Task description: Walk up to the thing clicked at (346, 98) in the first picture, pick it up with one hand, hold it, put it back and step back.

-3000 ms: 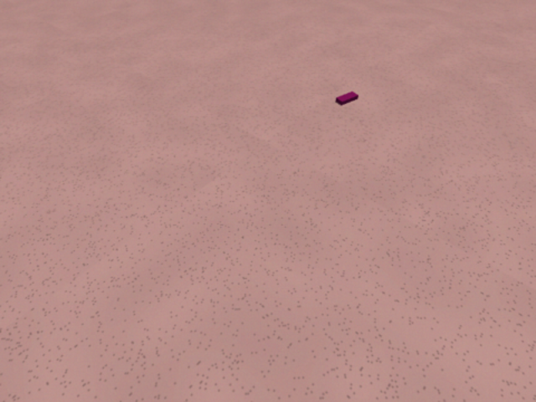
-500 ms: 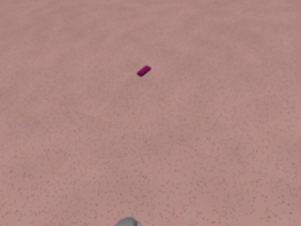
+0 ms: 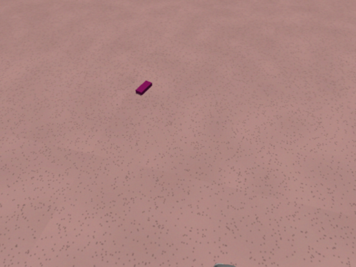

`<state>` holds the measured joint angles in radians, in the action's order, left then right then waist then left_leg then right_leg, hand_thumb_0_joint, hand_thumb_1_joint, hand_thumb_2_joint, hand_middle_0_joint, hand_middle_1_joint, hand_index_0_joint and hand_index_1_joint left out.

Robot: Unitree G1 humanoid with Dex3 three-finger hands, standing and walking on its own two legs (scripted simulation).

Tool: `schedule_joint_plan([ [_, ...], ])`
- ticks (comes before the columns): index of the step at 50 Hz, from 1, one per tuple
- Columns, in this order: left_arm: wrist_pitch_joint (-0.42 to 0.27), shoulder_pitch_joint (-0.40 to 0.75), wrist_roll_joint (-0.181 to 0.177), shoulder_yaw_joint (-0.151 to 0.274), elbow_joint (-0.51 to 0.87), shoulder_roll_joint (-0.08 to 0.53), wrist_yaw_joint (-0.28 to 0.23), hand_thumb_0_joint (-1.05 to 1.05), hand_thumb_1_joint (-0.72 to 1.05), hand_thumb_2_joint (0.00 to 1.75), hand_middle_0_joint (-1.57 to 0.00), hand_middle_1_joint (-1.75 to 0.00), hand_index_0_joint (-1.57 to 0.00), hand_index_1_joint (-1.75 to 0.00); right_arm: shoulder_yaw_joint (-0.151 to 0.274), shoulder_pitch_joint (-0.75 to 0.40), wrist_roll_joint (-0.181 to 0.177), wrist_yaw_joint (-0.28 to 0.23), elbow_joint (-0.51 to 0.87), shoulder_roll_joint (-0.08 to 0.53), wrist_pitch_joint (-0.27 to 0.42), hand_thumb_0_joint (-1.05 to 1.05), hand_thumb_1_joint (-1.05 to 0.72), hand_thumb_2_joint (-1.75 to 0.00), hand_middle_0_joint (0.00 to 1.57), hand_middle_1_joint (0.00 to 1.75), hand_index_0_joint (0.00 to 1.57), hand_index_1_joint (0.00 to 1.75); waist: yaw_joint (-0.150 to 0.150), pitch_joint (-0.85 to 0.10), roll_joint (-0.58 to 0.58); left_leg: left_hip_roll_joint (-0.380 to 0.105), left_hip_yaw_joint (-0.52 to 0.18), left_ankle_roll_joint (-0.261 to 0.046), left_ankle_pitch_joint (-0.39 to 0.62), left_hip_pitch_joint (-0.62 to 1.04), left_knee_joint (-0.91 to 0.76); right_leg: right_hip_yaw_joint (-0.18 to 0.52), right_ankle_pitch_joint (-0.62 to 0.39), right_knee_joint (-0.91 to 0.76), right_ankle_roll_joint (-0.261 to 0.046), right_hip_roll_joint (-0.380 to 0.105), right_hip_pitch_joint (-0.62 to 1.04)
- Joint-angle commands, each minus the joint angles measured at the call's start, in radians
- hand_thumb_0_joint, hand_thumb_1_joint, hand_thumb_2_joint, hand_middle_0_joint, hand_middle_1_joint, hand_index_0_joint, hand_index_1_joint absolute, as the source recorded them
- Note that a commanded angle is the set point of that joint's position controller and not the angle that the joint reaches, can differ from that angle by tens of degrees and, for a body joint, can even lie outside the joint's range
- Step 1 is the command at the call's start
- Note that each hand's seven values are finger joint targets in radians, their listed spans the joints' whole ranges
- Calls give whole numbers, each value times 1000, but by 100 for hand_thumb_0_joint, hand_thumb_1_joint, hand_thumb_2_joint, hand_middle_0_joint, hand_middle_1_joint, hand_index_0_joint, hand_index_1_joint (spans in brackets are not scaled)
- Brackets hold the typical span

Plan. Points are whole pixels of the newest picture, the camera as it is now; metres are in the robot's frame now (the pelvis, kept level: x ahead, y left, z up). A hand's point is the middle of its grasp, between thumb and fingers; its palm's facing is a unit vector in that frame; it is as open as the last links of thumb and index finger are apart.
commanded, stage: walk up
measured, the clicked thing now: (144, 87) +1.55 +0.27 -0.74
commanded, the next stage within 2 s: stand in 0.76 s
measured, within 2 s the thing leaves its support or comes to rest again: neither
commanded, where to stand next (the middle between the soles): +0.07 -0.01 m, yaw +1 degrees
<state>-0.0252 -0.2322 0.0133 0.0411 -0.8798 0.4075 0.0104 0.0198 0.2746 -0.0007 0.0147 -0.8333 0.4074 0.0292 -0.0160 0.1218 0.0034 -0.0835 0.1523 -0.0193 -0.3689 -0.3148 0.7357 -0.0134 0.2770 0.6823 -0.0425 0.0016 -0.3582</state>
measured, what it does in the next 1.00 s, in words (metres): stands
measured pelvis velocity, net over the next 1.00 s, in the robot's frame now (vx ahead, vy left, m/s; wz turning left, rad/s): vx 0.03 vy -0.01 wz -0.01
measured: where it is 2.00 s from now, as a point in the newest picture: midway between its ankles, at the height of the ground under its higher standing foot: outside the picture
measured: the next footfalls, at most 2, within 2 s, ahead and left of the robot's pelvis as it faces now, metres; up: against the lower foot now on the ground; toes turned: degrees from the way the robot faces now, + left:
none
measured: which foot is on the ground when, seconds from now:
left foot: down 0.00-1.00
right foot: down 0.00-1.00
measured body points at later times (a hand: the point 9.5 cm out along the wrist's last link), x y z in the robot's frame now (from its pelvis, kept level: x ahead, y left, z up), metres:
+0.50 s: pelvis +0.02 -0.01 +0.03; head +0.03 -0.01 +0.48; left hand +0.13 +0.29 -0.10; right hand +0.10 -0.32 -0.10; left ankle +0.02 +0.11 -0.71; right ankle +0.05 -0.12 -0.71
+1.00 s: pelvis +0.03 -0.01 +0.03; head +0.04 -0.01 +0.48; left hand +0.13 +0.29 -0.09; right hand +0.11 -0.31 -0.10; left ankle +0.02 +0.11 -0.71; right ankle +0.05 -0.12 -0.71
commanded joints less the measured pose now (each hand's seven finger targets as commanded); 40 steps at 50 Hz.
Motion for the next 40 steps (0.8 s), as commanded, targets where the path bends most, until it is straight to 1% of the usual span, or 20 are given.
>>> schedule_joint_plan([
  [1, -30, 8, -5, 65, 44, 292, -22, 0, 90, 90, -20, -30, -20, -30, 44, -12, -16, -28, 58, 156, 9, 0, -90, -90, 20, 30, 20, 30, 13, -183, -155, 20, -96, -6, -81, -46, 70, 440, -270, -226, -217, -313, 104],
  [2, -28, 36, -7, 55, 47, 271, -19, 0, 90, 90, -20, -30, -20, -30, 52, -17, -12, -34, 25, 179, 3, 0, -90, -90, 20, 30, 20, 30, 14, -153, -136, 23, -115, -10, -208, 16, 71, 428, -251, -221, -233, -316, 24],
  [3, -25, 57, -8, 44, 35, 248, -20, 0, 90, 90, -20, -30, -20, -30, 50, -11, -10, -33, 1, 174, 5, 0, -90, -90, 20, 30, 20, 30, -1, -141, -128, 24, -128, -14, -197, 20, 5, 365, -216, -219, -201, -277, 15],
  [4, -21, 99, -8, 38, 37, 240, -21, 0, 90, 90, -20, -30, -20, -30, 50, 13, -13, -29, -25, 180, 11, 0, -90, -90, 20, 30, 20, 30, -21, -137, -115, 18, -132, -19, -47, 70, -96, 311, -165, -203, -149, -234, -13],
  [5, -18, 115, -11, 28, 34, 208, -21, 0, 90, 90, -20, -30, -20, -30, 52, 13, -9, -27, -53, 192, 17, 0, -90, -90, 20, 30, 20, 30, -25, -134, -91, -14, -163, -31, 59, 117, -182, 249, -151, -175, -88, -186, -41],
  [6, -14, 114, -13, 19, 19, 183, -18, 0, 90, 90, -20, -30, -20, -30, 54, -23, -1, -26, -56, 213, 24, 0, -90, -90, 20, 30, 20, 30, -10, -128, -54, -75, -238, -49, 54, 98, -262, 185, -133, -137, -38, -123, -32],
  [7, -10, 91, -11, 16, -1, 173, -13, 0, 90, 90, -20, -30, -20, -30, 50, -68, 5, -23, -53, 226, 30, 0, -90, -90, 20, 30, 20, 30, 17, -132, -35, -128, -305, -79, -15, 49, -314, 145, -63, -116, -18, -75, 13],
  [8, -8, 88, -11, 21, -21, 184, -13, 0, 90, 90, -20, -30, -20, -30, 44, -101, 3, -19, -65, 234, 30, 0, -90, -90, 20, 30, 20, 30, 36, -125, -35, -153, -299, -94, -10, -1, -319, 111, -14, -112, -15, -54, 89],
  [10, -11, 105, -10, 19, -47, 173, -11, 0, 90, 90, -20, -30, -20, -30, 31, -127, 3, -17, -94, 210, 32, 0, -90, -90, 20, 30, 20, 30, 38, -121, -20, -116, -244, -62, 37, -16, -333, 135, -85, -151, -28, -74, 158],
  [11, -13, 126, -12, 18, -55, 177, -9, 0, 90, 90, -20, -30, -20, -30, 27, -131, 5, -19, -106, 204, 34, 0, -90, -90, 20, 30, 20, 30, 28, -129, -5, -93, -218, -45, 67, 4, -340, 145, -145, -162, -31, -87, 168],
  [13, -15, 135, -20, 13, -76, 173, -9, 0, 90, 90, -20, -30, -20, -30, 19, -141, 5, -20, -133, 196, 36, 0, -90, -90, 20, 30, 20, 30, 28, -142, 30, -78, -193, -33, 130, 54, -344, 147, -223, -177, -29, -100, 171],
  [16, -12, 161, -21, 5, -114, 167, -11, 0, 90, 90, -20, -30, -20, -30, 15, -177, 2, -20, -161, 184, 31, 0, -90, -90, 20, 30, 20, 30, 30, -132, 18, -74, -179, -30, 152, 100, -366, 148, -226, -232, -17, -102, 163],
  [18, -12, 181, -17, 3, -132, 162, -11, 0, 90, 90, -20, -30, -20, -30, 17, -183, 1, -19, -179, 182, 27, 0, -90, -90, 20, 30, 20, 30, 21, -154, 0, -72, -167, -27, 167, 135, -373, 149, -242, -263, -15, -111, 186],
  [20, -10, 207, -15, 0, -147, 157, -10, 0, 90, 90, -20, -30, -20, -30, 17, -191, 2, -19, -196, 178, 25, 0, -90, -90, 20, 30, 20, 30, 13, -158, -13, -68, -161, -20, 171, 155, -398, 155, -250, -291, -9, -117, 196],
  [27, -8, 227, -14, -5, -206, 149, -10, 0, 90, 90, -20, -30, -20, -30, 18, -225, 4, -16, -242, 170, 18, 0, -90, -90, 20, 30, 20, 30, 14, -157, -22, -69, -151, -10, 189, 231, -448, 154, -229, -369, 9, -118, 188],
  [30, -10, 230, -12, -2, -218, 146, -11, 0, 90, 90, -20, -30, -20, -30, 20, -227, 5, -17, -254, 171, 17, 0, -90, -90, 20, 30, 20, 30, 11, -177, -21, -73, -144, -9, 229, 250, -453, 147, -281, -376, 11, -122, 216],
  [35, -9, 237, -9, 1, -231, 146, -12, 0, 90, 90, -20, -30, -20, -30, 22, -245, 8, -17, -264, 165, 11, 0, -90, -90, 20, 30, 20, 30, 9, -143, -22, -68, -143, -4, 189, 247, -466, 154, -223, -414, 15, -123, 189],
  [37, -9, 230, -8, 2, -235, 143, -13, 0, 90, 90, -20, -30, -20, -30, 23, -246, 8, -17, -266, 166, 12, 0, -90, -90, 20, 30, 20, 30, 10, -156, -11, -75, -145, -4, 209, 254, -475, 143, -255, -405, 17, -122, 204],
  [38, -16, 226, -7, -3, -232, 156, -16, 0, 90, 90, -20, -30, -20, -30, 20, -258, 9, -16, -256, 151, 8, 0, -90, -90, 20, 30, 20, 30, 5, -153, -2, -75, -169, 6, 242, 247, -480, 143, -292, -409, 22, -131, 217],
  [40, -19, 220, -9, 0, -235, 156, -18, 0, 90, 90, -20, -30, -20, -30, 22, -253, 11, -16, -257, 156, 9, 0, -90, -90, 20, 30, 20, 30, 4, -189, 5, -81, -163, 8, 300, 275, -475, 138, -353, -395, 20, -136, 238],
])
